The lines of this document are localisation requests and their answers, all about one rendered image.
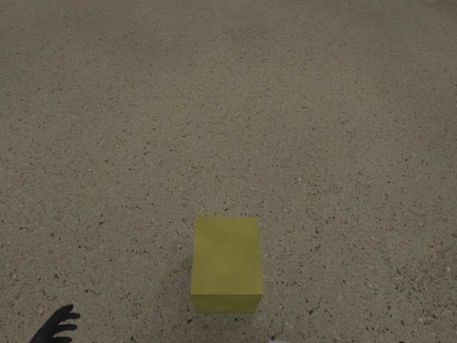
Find left robot hand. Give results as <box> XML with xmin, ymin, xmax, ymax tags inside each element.
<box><xmin>29</xmin><ymin>304</ymin><xmax>81</xmax><ymax>343</ymax></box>

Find carton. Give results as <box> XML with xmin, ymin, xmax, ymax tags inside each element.
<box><xmin>191</xmin><ymin>217</ymin><xmax>263</xmax><ymax>314</ymax></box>

